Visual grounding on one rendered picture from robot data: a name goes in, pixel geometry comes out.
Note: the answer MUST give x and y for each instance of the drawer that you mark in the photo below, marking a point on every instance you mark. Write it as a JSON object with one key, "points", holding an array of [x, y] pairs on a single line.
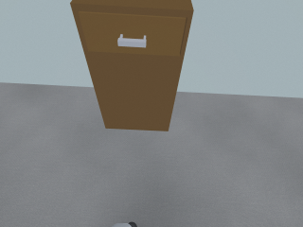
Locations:
{"points": [[164, 34]]}

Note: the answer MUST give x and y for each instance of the cabinet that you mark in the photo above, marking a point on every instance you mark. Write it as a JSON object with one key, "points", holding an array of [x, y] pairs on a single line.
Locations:
{"points": [[135, 91]]}

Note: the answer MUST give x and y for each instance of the handle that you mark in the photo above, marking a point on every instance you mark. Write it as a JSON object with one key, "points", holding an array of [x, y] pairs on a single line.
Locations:
{"points": [[128, 42]]}

